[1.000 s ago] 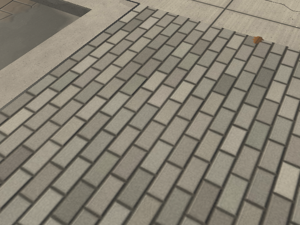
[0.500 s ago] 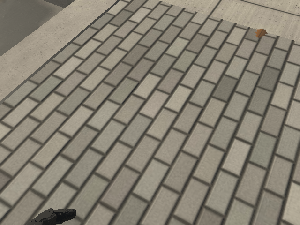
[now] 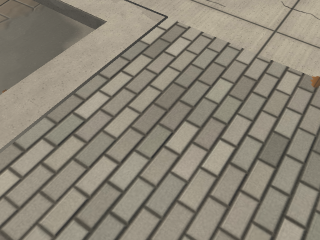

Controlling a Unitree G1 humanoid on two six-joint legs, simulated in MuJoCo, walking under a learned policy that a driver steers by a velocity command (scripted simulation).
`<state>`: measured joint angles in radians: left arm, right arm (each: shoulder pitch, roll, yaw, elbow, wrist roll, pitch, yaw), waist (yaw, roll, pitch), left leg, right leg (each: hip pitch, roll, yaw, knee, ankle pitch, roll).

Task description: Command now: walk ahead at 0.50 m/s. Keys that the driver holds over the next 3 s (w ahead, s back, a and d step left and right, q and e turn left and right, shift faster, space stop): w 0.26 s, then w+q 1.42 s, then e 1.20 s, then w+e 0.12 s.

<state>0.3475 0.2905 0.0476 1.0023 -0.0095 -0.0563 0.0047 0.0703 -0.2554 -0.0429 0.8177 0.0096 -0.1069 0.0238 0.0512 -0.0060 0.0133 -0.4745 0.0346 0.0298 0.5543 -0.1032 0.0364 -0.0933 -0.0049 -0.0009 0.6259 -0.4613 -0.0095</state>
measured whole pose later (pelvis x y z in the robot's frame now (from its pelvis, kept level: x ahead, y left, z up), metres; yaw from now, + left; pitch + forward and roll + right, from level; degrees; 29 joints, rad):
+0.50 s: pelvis +0.27 -0.01 +0.00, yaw +4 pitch +2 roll +2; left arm -0.03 0.25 0.03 0.83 -0.01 -0.11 -0.03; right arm 0.45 -0.25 -0.06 0.98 0.02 -0.06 -0.02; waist -0.08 -0.03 0.02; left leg 0.06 -0.03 -0.03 0.32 -0.41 0.01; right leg -0.48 -0.03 0.02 0.46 -0.01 -0.04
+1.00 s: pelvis +0.52 +0.03 +0.00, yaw +21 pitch +1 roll -3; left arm 0.29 0.28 0.08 0.95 -0.02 -0.06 0.01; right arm 0.08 -0.25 -0.06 0.72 0.02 -0.02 0.05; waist 0.07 0.02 0.04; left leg -0.59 0.09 0.05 0.65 -0.11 0.07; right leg 0.10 -0.03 -0.29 0.27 -0.37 0.05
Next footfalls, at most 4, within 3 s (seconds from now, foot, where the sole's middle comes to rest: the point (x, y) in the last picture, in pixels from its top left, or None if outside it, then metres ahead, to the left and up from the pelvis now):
0.50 right None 0.46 -0.12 -0.76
1.04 left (123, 193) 0.66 0.20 -0.76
1.54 right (136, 130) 1.01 0.18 -0.76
1.96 left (75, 133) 0.96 0.48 -0.76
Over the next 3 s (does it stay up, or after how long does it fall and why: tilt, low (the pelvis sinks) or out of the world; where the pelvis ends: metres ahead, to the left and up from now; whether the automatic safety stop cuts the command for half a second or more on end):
stays up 1.03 0.36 0.02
